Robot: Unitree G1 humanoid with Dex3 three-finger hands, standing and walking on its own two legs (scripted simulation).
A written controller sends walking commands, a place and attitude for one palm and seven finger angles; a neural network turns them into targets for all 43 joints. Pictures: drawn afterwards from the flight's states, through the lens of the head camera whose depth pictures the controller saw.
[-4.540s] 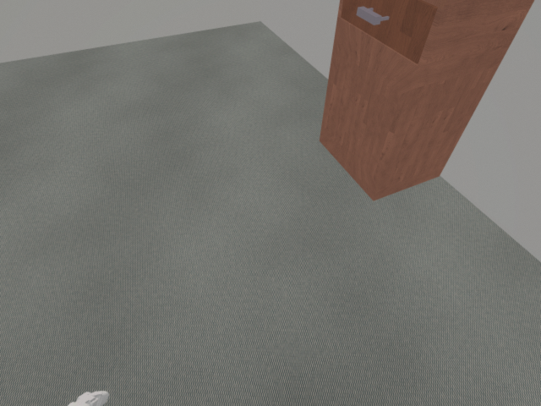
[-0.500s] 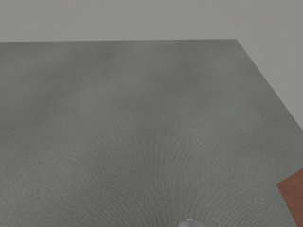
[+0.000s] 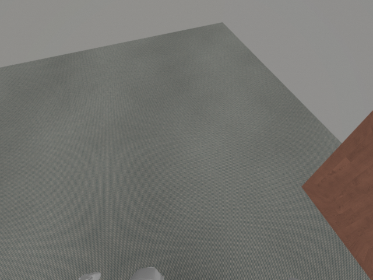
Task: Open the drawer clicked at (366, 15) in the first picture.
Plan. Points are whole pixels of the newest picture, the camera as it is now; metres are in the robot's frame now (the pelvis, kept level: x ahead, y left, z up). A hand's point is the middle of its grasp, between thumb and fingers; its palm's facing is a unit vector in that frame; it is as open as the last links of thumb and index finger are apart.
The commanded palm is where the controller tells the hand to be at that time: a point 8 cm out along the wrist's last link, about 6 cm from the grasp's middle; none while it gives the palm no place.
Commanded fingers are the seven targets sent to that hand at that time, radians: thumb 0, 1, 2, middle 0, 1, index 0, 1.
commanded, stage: turn to face it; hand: left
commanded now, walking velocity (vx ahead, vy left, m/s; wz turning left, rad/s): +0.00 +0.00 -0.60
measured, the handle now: out of the picture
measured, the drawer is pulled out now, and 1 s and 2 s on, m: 0.00 0.00 0.00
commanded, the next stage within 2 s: take the last steps up to it in 1.78 s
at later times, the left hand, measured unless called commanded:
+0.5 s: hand (103, 273) +0.15 +0.22 -0.17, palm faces -0.29 -0.93 -0.21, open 7.4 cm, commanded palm none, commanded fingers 0.00 0.90 0.90 -0.20 -0.30 -0.20 -0.30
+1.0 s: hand (140, 267) +0.16 +0.13 -0.15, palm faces -0.54 -0.80 -0.27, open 7.4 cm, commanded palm none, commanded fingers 0.00 0.90 0.90 -0.20 -0.30 -0.20 -0.30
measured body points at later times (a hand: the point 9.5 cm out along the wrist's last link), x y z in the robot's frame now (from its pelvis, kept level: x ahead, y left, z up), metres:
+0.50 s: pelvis +0.00 +0.05 +0.00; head +0.05 +0.05 +0.45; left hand +0.16 +0.27 -0.15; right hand -0.05 -0.19 -0.14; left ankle +0.01 +0.14 -0.74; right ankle -0.08 -0.08 -0.67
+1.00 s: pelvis -0.03 +0.01 +0.00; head -0.01 -0.03 +0.45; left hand +0.19 +0.17 -0.13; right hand -0.09 -0.26 -0.14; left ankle +0.07 +0.14 -0.68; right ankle -0.07 -0.07 -0.74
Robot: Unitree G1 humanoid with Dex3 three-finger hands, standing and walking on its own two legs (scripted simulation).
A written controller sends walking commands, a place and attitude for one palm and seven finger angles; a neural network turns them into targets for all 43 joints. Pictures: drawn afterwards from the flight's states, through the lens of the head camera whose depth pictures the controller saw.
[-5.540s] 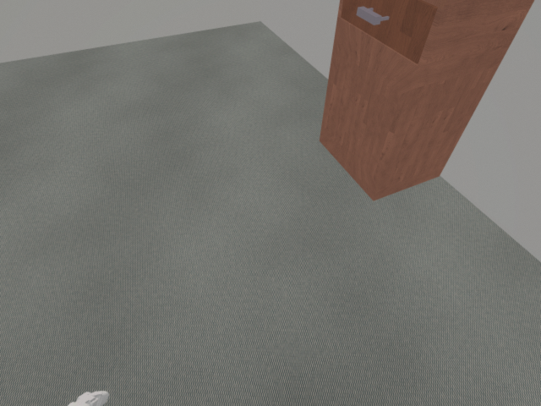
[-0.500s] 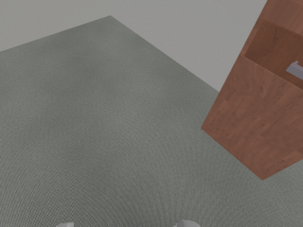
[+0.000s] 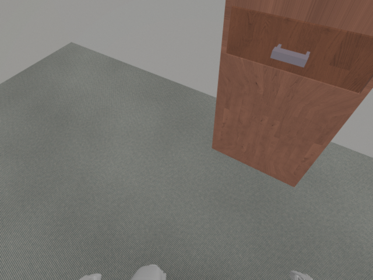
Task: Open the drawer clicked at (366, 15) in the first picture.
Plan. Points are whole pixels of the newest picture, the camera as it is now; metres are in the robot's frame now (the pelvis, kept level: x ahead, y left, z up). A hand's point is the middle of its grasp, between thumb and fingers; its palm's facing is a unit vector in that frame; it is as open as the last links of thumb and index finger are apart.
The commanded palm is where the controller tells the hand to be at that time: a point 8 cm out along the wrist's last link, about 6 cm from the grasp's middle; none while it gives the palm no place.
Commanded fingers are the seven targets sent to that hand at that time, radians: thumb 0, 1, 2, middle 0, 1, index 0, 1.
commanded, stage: turn to face it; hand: left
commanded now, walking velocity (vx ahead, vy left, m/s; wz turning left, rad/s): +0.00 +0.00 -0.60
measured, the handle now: (291, 53) +0.81 -0.30 +0.03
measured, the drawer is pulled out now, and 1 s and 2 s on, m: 0.00 0.00 0.00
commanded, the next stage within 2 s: take the last steps up to it in 0.78 s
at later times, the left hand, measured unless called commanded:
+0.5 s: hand out of the picture +0.13 +0.19 -0.16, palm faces -0.28 -0.93 -0.25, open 7.4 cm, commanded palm none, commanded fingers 0.00 0.90 0.90 -0.20 -0.30 -0.20 -0.30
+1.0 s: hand out of the picture +0.12 +0.14 -0.17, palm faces -0.41 -0.89 -0.20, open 7.4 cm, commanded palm none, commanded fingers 0.00 0.90 0.90 -0.20 -0.30 -0.20 -0.30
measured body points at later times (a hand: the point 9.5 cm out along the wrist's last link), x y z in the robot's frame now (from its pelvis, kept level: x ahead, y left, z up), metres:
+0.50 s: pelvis -0.02 +0.02 +0.00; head +0.02 +0.00 +0.44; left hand +0.15 +0.24 -0.14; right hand -0.04 -0.25 -0.15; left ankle +0.01 +0.14 -0.74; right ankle -0.07 -0.10 -0.71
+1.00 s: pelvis -0.02 +0.00 -0.01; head +0.00 +0.00 +0.44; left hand +0.15 +0.18 -0.16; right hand -0.08 -0.25 -0.15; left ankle +0.03 +0.10 -0.73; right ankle -0.07 -0.10 -0.74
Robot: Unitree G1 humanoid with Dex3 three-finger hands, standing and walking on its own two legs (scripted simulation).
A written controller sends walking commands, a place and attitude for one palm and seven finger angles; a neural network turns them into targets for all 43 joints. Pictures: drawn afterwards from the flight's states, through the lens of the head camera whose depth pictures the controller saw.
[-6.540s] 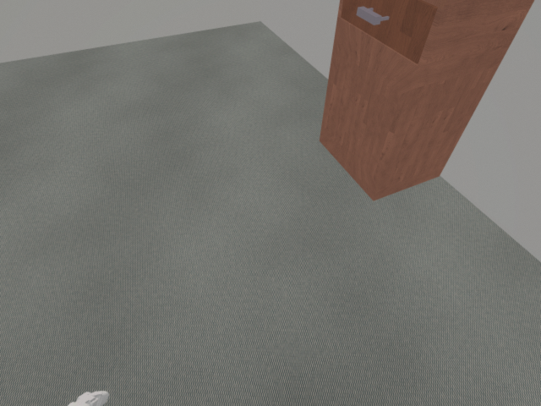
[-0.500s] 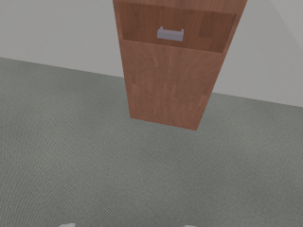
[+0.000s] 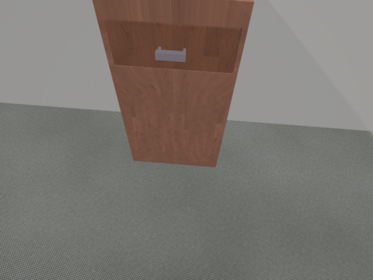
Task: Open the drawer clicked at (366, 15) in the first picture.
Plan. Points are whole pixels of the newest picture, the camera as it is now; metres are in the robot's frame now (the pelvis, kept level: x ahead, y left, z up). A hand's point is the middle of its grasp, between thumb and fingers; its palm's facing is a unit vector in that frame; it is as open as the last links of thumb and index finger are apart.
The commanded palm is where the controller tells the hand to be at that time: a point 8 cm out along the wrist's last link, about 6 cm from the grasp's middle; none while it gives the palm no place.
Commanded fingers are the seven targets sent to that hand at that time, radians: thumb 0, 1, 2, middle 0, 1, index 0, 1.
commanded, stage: take the last steps up to it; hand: left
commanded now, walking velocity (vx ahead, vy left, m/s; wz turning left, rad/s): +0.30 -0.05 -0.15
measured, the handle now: (171, 52) +0.88 +0.11 +0.03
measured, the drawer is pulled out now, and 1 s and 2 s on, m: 0.00 0.00 0.00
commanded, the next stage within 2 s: come to a stop and stand still in 0.98 s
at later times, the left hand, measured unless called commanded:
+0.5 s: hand (142, 262) +0.19 +0.12 -0.17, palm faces -0.14 -0.97 -0.18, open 7.4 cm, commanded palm none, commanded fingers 0.00 0.90 0.90 -0.20 -0.30 -0.20 -0.30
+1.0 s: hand (139, 246) +0.24 +0.14 -0.19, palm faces +0.01 -0.99 -0.13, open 7.3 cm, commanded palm none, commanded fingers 0.00 0.90 0.90 -0.20 -0.30 -0.20 -0.30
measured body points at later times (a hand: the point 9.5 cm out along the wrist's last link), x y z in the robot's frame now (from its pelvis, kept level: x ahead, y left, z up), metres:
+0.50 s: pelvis +0.10 -0.04 -0.01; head +0.13 -0.06 +0.44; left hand +0.20 +0.18 -0.16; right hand -0.04 -0.24 -0.16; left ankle +0.01 +0.11 -0.73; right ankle +0.13 -0.16 -0.74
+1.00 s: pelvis +0.28 -0.03 -0.01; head +0.30 +0.00 +0.44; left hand +0.24 +0.19 -0.18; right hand +0.37 -0.27 -0.14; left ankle +0.34 +0.05 -0.73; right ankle +0.16 -0.15 -0.66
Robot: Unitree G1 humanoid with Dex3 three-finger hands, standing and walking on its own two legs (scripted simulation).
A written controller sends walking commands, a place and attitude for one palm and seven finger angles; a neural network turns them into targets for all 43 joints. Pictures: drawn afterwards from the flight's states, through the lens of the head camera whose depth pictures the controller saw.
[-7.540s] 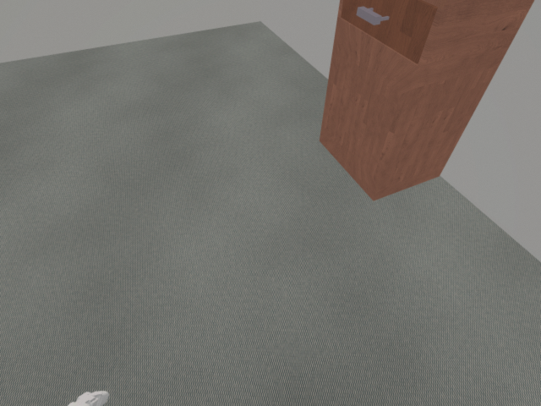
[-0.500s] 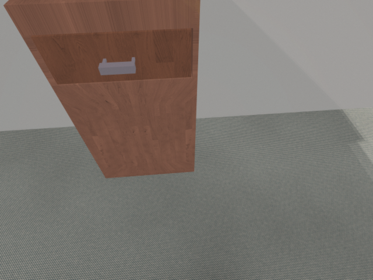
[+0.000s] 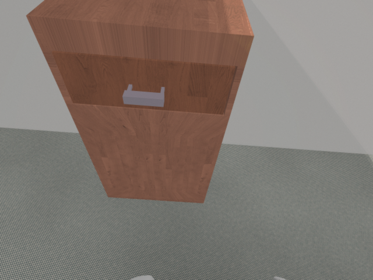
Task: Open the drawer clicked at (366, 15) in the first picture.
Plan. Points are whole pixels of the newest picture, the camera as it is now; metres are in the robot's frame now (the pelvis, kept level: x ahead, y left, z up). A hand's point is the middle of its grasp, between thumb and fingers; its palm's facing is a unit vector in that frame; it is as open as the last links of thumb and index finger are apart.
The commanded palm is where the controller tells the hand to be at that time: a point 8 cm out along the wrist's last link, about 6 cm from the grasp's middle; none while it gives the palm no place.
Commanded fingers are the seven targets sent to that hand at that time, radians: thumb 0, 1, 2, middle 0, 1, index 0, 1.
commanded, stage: come to a stop and stand still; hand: left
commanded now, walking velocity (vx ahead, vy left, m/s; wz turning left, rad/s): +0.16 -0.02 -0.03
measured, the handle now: (145, 93) +0.58 +0.18 +0.04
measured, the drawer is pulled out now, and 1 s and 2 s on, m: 0.00 0.00 0.00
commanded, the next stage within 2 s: look again from close up in 1.52 s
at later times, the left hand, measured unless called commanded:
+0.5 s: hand (128, 272) +0.16 +0.15 -0.15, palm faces +0.03 -0.97 -0.26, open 7.3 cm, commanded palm none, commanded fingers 0.00 0.90 0.90 -0.20 -0.30 -0.20 -0.30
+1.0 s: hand out of the picture +0.01 +0.20 -0.16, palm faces +0.06 -0.97 -0.23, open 7.4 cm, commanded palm none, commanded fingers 0.00 0.90 0.90 -0.20 -0.30 -0.20 -0.30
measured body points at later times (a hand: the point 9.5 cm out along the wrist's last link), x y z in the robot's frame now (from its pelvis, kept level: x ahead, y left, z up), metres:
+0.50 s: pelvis +0.07 -0.03 +0.01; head +0.11 -0.07 +0.45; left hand +0.16 +0.20 -0.13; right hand +0.08 -0.26 -0.17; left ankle +0.01 +0.09 -0.65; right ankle +0.12 -0.13 -0.73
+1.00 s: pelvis +0.02 +0.00 +0.01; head +0.04 +0.01 +0.46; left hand +0.00 +0.25 -0.14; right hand +0.05 -0.22 -0.14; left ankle +0.00 +0.11 -0.73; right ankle -0.01 -0.11 -0.73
